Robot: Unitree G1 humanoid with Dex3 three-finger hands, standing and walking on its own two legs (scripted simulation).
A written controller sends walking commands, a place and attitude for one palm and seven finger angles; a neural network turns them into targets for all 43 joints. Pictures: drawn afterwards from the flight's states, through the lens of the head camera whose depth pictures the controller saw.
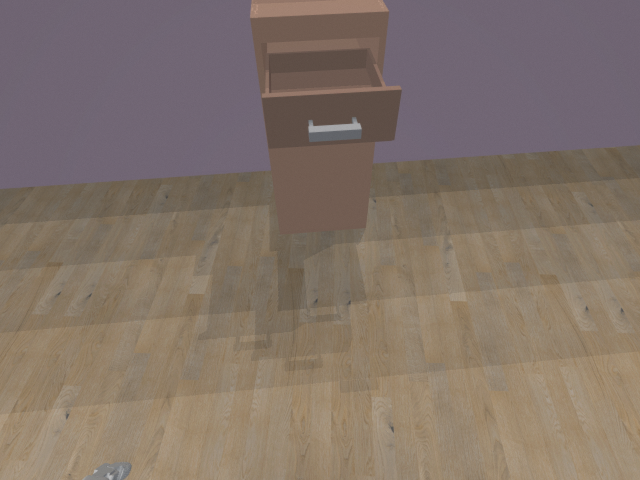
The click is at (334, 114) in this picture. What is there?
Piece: drawer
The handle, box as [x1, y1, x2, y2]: [308, 117, 361, 141]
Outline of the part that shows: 361,128 359,123 356,121 355,117 352,117 351,124 313,126 312,120 308,120 309,141 360,138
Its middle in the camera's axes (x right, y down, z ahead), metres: +0.03 -0.27 +0.93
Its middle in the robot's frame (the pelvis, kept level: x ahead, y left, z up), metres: +0.88 +0.01 -0.04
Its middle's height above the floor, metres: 0.73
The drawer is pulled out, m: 0.30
